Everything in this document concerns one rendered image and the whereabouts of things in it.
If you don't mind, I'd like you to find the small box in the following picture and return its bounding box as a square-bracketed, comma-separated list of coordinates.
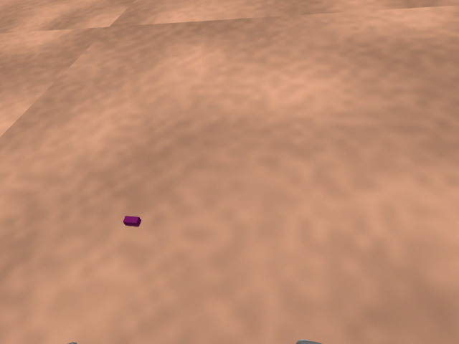
[123, 216, 141, 226]

